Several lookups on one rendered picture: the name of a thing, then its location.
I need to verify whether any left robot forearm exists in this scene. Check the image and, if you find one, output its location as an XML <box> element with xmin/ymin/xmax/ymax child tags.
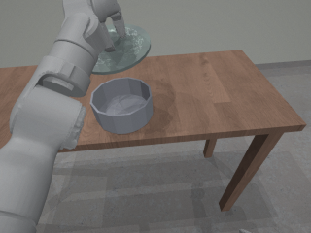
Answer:
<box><xmin>9</xmin><ymin>0</ymin><xmax>108</xmax><ymax>134</ymax></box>

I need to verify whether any robot left upper arm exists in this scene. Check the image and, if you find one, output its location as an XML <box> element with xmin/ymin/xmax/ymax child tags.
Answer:
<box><xmin>0</xmin><ymin>84</ymin><xmax>86</xmax><ymax>233</ymax></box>

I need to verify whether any knob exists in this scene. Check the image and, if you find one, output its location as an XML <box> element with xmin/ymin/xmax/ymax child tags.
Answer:
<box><xmin>109</xmin><ymin>32</ymin><xmax>121</xmax><ymax>47</ymax></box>

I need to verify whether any table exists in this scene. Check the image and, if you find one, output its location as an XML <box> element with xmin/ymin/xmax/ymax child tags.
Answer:
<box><xmin>0</xmin><ymin>50</ymin><xmax>307</xmax><ymax>212</ymax></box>

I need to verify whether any pot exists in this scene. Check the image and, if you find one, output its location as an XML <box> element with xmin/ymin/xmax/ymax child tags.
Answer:
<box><xmin>89</xmin><ymin>77</ymin><xmax>154</xmax><ymax>134</ymax></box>

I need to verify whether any left robot hand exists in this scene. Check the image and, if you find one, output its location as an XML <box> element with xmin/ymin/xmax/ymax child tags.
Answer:
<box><xmin>102</xmin><ymin>0</ymin><xmax>126</xmax><ymax>52</ymax></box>

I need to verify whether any lid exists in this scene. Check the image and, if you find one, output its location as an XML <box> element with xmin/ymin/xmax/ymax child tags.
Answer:
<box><xmin>91</xmin><ymin>23</ymin><xmax>151</xmax><ymax>75</ymax></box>

